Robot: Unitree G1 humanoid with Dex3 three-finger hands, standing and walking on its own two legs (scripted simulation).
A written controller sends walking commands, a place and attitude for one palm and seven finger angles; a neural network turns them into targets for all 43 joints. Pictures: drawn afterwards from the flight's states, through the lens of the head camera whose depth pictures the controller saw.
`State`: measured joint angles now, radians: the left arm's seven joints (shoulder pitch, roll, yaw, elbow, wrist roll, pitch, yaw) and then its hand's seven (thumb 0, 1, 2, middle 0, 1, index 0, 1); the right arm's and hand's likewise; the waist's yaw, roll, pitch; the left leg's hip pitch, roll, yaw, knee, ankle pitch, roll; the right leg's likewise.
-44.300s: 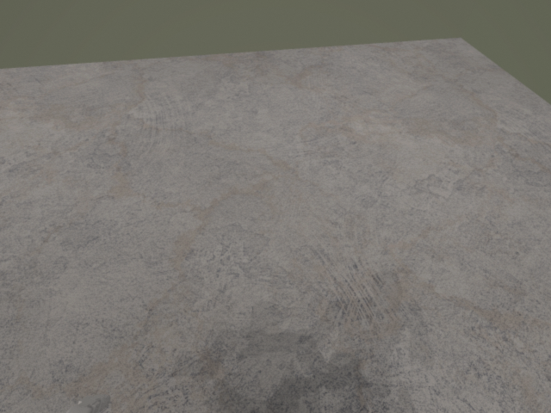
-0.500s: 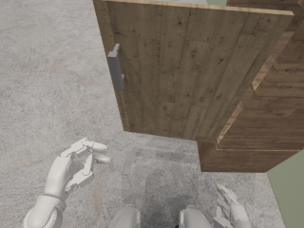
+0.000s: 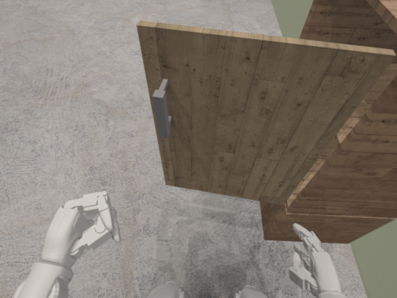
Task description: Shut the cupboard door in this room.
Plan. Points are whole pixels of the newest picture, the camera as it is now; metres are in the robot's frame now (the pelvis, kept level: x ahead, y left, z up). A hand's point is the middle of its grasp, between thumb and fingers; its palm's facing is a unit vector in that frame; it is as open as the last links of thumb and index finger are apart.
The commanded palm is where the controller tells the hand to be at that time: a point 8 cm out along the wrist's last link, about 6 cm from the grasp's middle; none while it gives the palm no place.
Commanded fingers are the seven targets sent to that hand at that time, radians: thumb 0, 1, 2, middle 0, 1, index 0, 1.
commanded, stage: raise the hand and make a fist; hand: left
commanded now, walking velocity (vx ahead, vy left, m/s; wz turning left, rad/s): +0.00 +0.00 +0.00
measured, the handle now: (164, 109) +0.48 +0.12 +0.09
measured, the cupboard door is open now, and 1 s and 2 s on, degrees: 82 82 82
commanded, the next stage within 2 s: bring the fist close to the handle in 0.66 s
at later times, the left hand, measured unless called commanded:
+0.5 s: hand (112, 221) +0.23 +0.17 +0.09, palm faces -0.08 -1.00 -0.05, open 3.1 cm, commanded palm +0.20 +0.22 +0.09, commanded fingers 0.00 0.90 0.90 -1.30 -1.50 -1.30 -1.50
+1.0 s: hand (130, 210) +0.25 +0.14 +0.09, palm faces -0.11 -0.99 -0.04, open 3.1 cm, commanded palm +0.24 +0.20 +0.09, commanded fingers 0.00 0.90 0.90 -1.30 -1.50 -1.30 -1.50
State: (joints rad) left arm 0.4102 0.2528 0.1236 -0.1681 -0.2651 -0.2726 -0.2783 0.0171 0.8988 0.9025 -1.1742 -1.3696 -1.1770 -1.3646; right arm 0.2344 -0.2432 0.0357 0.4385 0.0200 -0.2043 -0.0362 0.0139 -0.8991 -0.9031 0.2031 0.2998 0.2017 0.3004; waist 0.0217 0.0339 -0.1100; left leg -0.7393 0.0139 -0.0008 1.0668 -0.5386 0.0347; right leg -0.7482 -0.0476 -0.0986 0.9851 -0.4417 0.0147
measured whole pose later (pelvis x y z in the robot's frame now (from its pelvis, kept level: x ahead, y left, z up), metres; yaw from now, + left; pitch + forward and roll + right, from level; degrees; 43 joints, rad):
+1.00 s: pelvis -0.01 -0.02 +0.01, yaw +0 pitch +9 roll -1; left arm 0.21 0.24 0.11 0.01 -0.27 -0.28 -0.29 0.02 0.90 0.90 -1.30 -1.50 -1.30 -1.50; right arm 0.25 -0.27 0.04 0.54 0.04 -0.26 -0.05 0.01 -0.90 -0.90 0.20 0.30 0.20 0.30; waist 0.00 0.05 -0.08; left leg -0.65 0.01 0.00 0.96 -0.48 0.01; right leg -0.67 -0.04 -0.10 0.92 -0.41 -0.01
